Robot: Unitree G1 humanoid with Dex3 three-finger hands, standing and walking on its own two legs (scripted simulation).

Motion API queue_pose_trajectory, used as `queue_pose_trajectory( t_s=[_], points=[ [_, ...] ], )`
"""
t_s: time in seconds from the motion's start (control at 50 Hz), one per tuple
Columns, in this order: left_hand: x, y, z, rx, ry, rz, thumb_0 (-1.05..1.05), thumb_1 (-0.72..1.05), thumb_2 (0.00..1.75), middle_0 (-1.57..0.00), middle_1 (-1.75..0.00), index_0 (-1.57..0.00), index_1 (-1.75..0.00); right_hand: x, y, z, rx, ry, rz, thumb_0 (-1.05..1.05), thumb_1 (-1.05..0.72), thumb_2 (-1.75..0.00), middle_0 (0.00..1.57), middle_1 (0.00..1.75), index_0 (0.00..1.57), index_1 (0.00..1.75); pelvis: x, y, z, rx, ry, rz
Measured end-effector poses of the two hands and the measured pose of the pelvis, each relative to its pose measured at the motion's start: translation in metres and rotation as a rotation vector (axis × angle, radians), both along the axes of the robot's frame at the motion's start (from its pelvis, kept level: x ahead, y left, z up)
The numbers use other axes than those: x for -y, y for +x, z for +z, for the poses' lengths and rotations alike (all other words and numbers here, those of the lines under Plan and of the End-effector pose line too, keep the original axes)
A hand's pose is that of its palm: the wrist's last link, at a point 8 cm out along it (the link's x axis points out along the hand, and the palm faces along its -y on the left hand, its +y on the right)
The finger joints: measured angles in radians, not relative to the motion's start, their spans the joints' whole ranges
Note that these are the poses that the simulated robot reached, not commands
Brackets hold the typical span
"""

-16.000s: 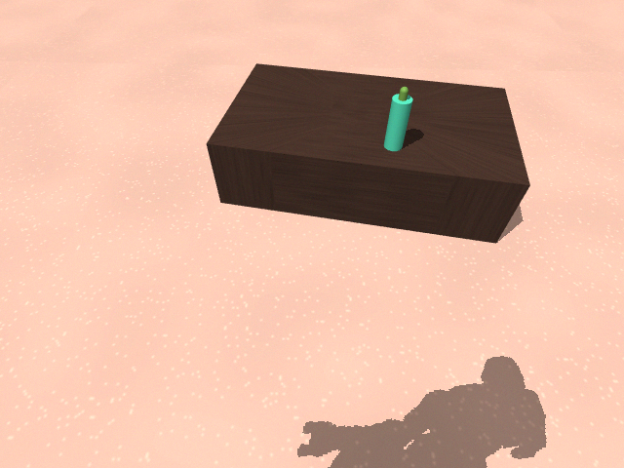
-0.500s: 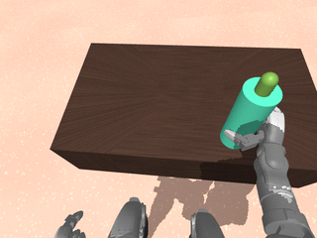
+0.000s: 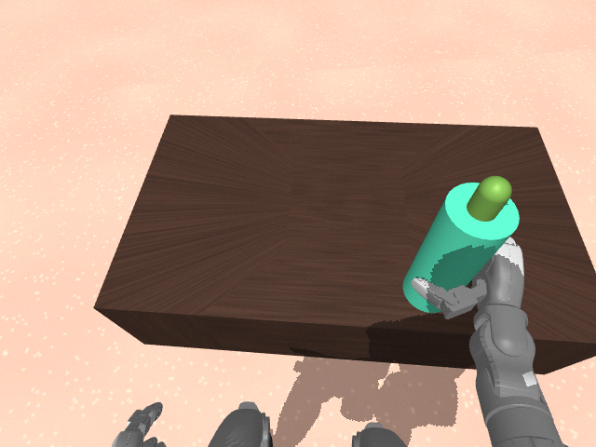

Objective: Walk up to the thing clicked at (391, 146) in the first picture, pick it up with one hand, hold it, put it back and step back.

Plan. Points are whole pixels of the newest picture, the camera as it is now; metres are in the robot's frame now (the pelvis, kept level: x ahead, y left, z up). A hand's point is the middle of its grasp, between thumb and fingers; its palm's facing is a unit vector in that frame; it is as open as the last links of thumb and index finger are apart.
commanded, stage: lift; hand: right
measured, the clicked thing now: (455, 247) +0.35 -0.17 +0.07
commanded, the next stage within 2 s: hold in 0.30 s
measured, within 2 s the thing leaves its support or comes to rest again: neither
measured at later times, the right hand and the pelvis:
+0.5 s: hand (455, 265) +0.34 -0.17 +0.05, palm faces +0.18 +0.98 -0.03, open 10.6 cm; pelvis +0.00 +0.00 +0.01, yaw +0 degrees
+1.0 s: hand (464, 269) +0.33 -0.17 +0.06, palm faces +0.18 +0.98 -0.03, open 10.6 cm; pelvis +0.00 +0.00 +0.02, yaw +0 degrees
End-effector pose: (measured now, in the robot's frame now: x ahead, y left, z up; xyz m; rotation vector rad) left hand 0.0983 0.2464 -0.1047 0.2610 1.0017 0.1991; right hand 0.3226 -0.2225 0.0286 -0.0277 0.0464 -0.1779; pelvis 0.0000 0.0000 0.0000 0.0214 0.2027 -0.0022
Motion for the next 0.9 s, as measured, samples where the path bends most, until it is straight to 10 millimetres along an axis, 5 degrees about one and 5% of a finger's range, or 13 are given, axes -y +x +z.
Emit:
queue_pose_trajectory(
  t_s=[0.9],
  points=[
    [0.006,0.019,0.027,0.078,-0.002,-0.018,0.01,0.88,0.91,-0.21,-0.31,-0.2,-0.31,0.003,-0.028,0.029,-0.002,0.002,-0.009,-0.02,0.56,-1.09,0.73,1.08,0.75,1.1,0.002,0.003,0.021,0.092,-0.004,-0.001]
  ],
)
